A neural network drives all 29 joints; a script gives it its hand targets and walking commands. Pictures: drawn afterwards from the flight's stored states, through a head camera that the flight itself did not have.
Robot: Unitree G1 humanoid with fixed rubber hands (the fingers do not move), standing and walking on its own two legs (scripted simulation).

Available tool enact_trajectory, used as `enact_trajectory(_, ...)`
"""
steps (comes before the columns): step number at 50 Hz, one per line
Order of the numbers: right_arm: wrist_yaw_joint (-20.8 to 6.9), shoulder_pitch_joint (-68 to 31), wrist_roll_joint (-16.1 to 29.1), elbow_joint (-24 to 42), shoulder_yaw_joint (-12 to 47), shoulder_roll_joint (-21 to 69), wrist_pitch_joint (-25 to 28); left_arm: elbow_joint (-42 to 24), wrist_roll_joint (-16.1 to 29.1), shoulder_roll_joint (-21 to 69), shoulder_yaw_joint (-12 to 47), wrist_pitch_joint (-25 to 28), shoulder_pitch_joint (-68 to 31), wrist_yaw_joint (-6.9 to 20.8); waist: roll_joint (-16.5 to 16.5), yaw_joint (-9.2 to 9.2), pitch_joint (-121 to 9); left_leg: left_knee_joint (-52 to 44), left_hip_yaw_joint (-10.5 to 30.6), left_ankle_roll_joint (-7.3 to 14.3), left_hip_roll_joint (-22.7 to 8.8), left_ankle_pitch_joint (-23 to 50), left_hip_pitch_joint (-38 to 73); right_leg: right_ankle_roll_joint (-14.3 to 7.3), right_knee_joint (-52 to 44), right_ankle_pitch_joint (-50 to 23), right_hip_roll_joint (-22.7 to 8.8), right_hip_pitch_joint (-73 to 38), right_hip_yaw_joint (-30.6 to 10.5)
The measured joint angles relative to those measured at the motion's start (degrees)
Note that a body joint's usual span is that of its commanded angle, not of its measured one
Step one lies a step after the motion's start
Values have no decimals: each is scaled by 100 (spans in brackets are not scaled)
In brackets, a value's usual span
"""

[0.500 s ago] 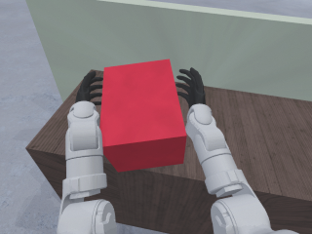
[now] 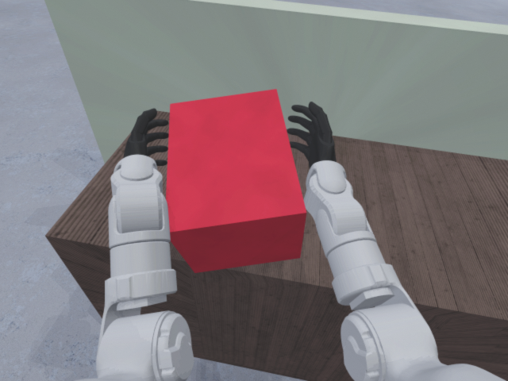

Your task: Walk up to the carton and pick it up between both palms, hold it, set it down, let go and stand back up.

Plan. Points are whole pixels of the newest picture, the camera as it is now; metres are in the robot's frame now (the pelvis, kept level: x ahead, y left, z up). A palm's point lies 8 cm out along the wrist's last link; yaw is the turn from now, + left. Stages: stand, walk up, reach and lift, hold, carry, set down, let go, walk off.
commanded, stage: hold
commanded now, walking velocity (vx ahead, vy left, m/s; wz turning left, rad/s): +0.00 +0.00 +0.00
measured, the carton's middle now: (235, 181) +0.39 +0.00 +0.12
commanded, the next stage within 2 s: none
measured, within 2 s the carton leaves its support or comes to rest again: neither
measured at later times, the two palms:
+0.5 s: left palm (137, 168) +0.37 +0.14 +0.17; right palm (313, 164) +0.37 -0.12 +0.17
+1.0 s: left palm (137, 169) +0.37 +0.15 +0.17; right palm (313, 166) +0.36 -0.12 +0.17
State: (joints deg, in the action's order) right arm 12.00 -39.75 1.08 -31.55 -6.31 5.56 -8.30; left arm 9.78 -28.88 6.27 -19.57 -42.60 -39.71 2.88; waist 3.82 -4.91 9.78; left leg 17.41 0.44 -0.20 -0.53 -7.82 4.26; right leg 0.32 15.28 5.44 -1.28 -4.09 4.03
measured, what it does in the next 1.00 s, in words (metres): stands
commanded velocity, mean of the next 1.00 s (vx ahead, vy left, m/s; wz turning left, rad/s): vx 0.00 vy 0.00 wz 0.00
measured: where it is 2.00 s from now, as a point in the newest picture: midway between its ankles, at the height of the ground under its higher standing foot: outside the picture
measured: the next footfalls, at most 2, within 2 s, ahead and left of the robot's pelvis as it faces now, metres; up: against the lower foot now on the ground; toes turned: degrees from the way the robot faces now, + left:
none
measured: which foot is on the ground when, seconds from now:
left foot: down 0.00-1.00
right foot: down 0.00-1.00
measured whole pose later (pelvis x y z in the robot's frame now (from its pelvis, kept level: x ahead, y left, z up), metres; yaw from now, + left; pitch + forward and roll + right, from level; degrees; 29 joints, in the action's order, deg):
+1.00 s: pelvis +0.01 +0.00 +0.00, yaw +0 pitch -14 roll -1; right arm 12.8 -33.8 4.1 -27.0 -2.6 5.1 -5.9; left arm 2.5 -28.0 7.0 -16.1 -43.1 -33.8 2.5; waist 4.4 -5.2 11.0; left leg 18.1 -0.4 0.1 -0.9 -9.1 4.8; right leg 0.6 13.6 5.7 -1.3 -6.0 4.9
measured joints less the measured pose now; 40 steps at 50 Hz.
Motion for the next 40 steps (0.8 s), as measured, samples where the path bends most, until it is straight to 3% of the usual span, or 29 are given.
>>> enact_trajectory(19, 225, 489, 249, 432, 349, 78, 180, -451, 106, -27, 146, 81, 446, 85, 67, -76, 95, 92, 72, -60, -83, -122, 14, -51, -64, 84, 68, -130, 144)
enact_trajectory(40, 129, 633, 303, 559, 409, -19, 224, -778, 104, 49, 338, -46, 605, 3, 42, -42, 141, 81, -53, 43, -12, -146, 51, 50, -184, 26, -18, -203, 92)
